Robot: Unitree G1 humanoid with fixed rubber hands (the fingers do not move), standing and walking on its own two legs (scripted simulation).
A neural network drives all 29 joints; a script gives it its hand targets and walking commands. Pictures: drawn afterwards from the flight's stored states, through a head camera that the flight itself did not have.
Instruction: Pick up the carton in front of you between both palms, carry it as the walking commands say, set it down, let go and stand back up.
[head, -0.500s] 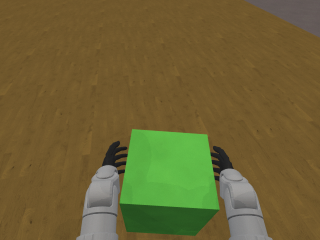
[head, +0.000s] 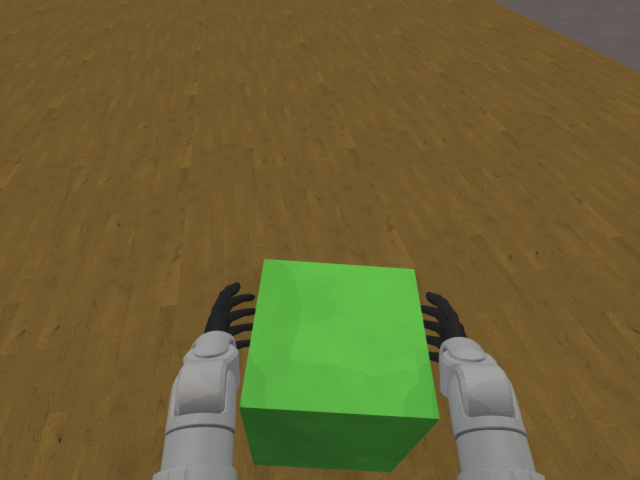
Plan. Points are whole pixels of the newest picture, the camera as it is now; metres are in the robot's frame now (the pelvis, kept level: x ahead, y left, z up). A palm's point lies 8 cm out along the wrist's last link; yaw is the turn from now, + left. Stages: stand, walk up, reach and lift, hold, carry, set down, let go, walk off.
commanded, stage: carry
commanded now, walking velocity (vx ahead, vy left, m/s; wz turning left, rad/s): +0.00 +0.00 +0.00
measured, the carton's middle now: (330, 371) +0.30 +0.01 -0.05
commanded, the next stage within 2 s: hold in 0.46 s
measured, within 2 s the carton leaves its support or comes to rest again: neither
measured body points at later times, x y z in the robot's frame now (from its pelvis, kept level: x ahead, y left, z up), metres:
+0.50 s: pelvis -0.01 +0.00 +0.00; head -0.02 +0.00 +0.45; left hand +0.30 +0.15 +0.04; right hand +0.29 -0.15 +0.03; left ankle +0.08 +0.12 -0.73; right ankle -0.06 -0.10 -0.73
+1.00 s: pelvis -0.03 +0.04 +0.01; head -0.04 +0.07 +0.46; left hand +0.30 +0.14 +0.04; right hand +0.24 -0.16 +0.04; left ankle +0.08 +0.13 -0.73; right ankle -0.06 -0.10 -0.73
